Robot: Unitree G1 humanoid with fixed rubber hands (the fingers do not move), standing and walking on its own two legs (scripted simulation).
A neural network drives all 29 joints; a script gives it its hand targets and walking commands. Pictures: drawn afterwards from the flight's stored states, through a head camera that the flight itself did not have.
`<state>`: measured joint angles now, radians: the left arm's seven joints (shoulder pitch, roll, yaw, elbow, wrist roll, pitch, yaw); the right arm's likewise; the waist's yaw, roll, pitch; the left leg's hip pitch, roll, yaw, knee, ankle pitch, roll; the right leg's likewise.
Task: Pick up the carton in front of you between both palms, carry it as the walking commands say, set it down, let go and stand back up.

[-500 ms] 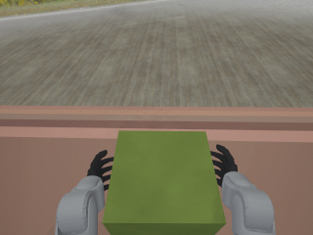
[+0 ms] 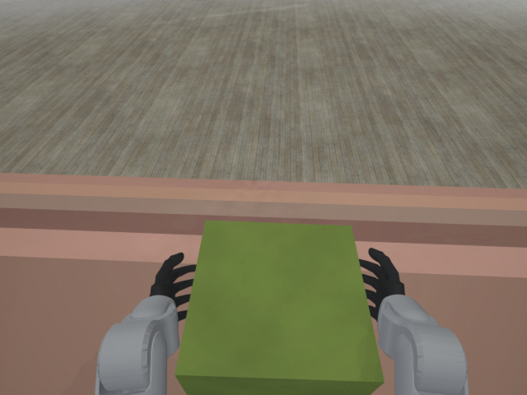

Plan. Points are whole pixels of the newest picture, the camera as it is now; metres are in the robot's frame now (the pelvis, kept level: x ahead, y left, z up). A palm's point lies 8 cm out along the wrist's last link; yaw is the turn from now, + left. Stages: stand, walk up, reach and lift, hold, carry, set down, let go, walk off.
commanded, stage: carry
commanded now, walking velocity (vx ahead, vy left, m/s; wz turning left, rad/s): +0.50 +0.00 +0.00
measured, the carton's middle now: (273, 327) +0.25 +0.00 +0.00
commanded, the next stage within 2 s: none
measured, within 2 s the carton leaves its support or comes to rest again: neither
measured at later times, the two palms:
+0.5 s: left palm (196, 142) +0.59 +0.14 +0.10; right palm (338, 127) +0.63 -0.15 +0.10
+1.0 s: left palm (211, 66) +1.00 +0.16 +0.08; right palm (311, 62) +1.01 -0.14 +0.09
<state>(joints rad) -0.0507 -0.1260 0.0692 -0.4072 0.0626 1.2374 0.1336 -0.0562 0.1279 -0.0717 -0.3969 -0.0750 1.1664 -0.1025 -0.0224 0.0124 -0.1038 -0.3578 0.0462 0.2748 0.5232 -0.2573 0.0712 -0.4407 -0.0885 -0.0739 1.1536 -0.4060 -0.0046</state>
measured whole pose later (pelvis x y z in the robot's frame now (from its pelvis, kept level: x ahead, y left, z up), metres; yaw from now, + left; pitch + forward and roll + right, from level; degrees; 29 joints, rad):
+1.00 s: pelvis +0.65 +0.02 +0.00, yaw +2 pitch +5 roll -1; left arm -0.55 -0.10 0.26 -0.07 0.08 1.08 0.15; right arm -0.60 0.07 -0.26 0.01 0.01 1.01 -0.15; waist -0.06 0.03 0.07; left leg -0.32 0.02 0.16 0.58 -0.34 0.07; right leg -0.59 -0.01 -0.06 0.77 -0.26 -0.06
